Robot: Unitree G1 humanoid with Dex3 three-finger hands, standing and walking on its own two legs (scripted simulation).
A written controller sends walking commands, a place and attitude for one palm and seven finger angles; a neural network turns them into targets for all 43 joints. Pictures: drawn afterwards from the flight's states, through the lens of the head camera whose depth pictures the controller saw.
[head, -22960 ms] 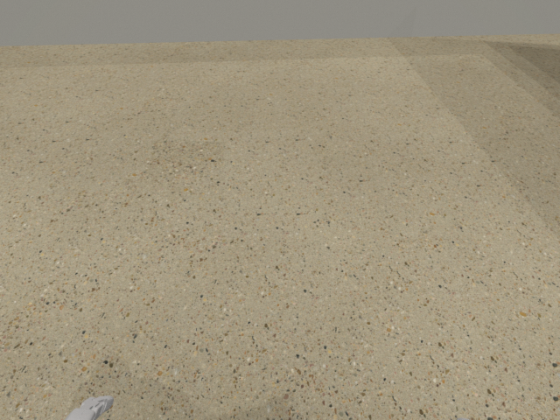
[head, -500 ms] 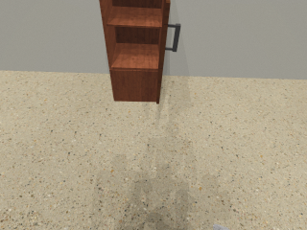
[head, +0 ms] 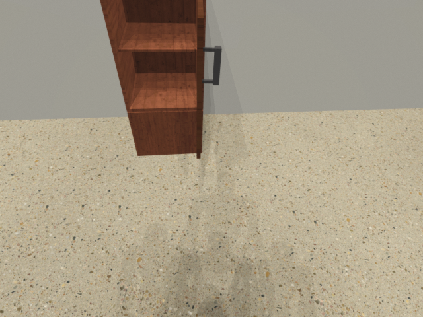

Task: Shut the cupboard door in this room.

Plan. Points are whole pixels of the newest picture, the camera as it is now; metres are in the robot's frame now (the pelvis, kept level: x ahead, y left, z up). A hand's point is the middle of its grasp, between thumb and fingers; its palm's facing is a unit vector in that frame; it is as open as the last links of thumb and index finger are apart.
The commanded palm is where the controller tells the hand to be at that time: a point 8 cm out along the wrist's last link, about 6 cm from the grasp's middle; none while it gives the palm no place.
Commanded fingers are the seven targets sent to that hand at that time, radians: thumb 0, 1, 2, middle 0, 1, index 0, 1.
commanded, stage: turn or walk to find it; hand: left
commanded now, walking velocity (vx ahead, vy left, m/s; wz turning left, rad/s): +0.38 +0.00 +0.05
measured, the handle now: (211, 66) +0.88 +0.03 +0.04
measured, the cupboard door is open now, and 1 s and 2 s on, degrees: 86 86 86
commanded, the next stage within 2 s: stand and wait in 0.24 s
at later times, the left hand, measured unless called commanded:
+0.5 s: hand (159, 285) +0.23 +0.12 -0.15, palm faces +0.10 -0.96 -0.25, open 7.0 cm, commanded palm none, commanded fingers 0.00 0.90 0.90 -0.20 -0.30 -0.20 -0.30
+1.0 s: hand (159, 286) +0.23 +0.12 -0.17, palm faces +0.04 -0.98 -0.19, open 7.3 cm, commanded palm none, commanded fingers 0.00 0.90 0.90 -0.20 -0.30 -0.20 -0.30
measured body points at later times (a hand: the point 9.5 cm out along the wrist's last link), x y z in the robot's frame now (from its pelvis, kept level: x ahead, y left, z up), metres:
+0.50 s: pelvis +0.16 -0.07 +0.01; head +0.19 -0.09 +0.46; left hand +0.22 +0.17 -0.13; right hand +0.21 -0.30 -0.16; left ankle +0.15 +0.08 -0.66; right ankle +0.16 -0.16 -0.73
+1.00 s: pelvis +0.25 -0.04 +0.01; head +0.27 -0.05 +0.46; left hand +0.23 +0.18 -0.15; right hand +0.33 -0.26 -0.15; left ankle +0.26 +0.06 -0.73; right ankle +0.19 -0.17 -0.73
